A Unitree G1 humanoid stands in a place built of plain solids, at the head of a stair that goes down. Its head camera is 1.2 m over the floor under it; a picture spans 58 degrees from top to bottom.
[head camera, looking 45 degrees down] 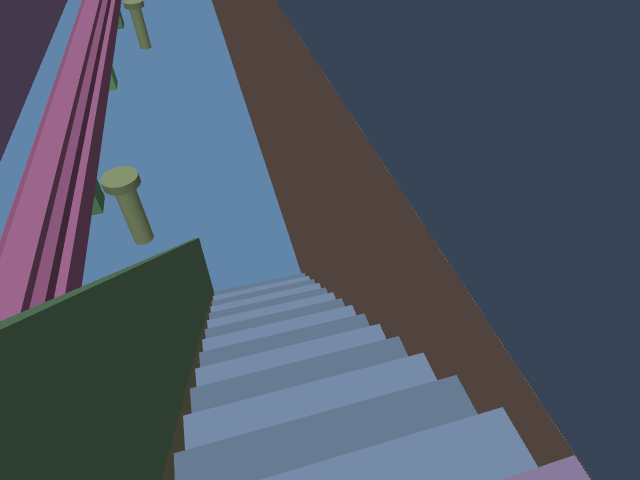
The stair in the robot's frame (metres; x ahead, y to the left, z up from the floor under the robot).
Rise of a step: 0.20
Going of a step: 0.23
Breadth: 1.10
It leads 16 degrees to the left of straight ahead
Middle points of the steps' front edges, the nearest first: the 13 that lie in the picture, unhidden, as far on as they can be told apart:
0.47 -0.08 -0.20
0.69 -0.01 -0.40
0.91 0.05 -0.60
1.13 0.11 -0.81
1.35 0.17 -1.01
1.57 0.23 -1.21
1.79 0.29 -1.41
2.00 0.35 -1.61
2.22 0.41 -1.82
2.44 0.48 -2.02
2.66 0.54 -2.22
2.88 0.60 -2.42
3.10 0.66 -2.62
